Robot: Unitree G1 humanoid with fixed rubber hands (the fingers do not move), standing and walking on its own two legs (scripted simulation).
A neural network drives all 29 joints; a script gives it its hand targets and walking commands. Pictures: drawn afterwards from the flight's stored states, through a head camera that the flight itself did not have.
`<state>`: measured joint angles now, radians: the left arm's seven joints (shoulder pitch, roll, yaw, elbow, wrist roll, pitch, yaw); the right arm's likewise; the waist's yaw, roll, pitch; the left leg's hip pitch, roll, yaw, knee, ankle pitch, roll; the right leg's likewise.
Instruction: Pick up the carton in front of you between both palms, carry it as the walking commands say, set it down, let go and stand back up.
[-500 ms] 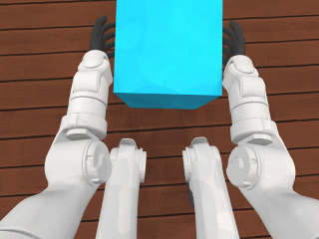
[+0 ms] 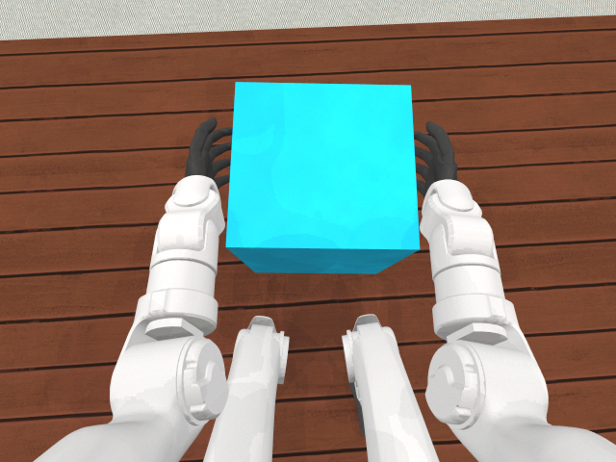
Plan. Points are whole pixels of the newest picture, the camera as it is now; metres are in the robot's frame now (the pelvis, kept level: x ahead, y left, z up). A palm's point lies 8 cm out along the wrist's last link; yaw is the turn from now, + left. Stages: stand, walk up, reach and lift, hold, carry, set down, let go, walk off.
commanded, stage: reach and lift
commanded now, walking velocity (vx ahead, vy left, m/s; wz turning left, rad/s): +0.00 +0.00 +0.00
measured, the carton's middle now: (318, 196) +0.46 -0.01 -0.12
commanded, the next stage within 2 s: hold in 1.94 s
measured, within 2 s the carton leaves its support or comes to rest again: neither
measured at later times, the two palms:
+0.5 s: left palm (145, 159) +0.41 +0.15 +0.11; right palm (508, 160) +0.41 -0.15 +0.11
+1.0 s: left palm (6, 106) +0.37 +0.15 +0.25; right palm out of the picture +0.37 -0.15 +0.25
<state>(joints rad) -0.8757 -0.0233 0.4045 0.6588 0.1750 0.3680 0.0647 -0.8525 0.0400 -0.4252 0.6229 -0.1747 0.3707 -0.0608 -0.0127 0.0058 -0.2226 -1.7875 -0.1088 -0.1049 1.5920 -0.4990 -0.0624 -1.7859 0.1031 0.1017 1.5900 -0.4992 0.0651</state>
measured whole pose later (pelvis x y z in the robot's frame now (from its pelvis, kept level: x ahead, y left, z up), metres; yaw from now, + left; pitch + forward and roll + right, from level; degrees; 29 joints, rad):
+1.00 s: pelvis +0.08 +0.00 +0.23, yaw +0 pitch -1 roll +0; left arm -0.25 -0.15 0.25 0.39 0.24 0.57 0.02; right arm -0.25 0.15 -0.25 0.39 -0.25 0.57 -0.01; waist 0.00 0.00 -0.09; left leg -0.22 -0.04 -0.15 0.47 -0.24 -0.02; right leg -0.22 0.04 0.15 0.47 -0.24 0.02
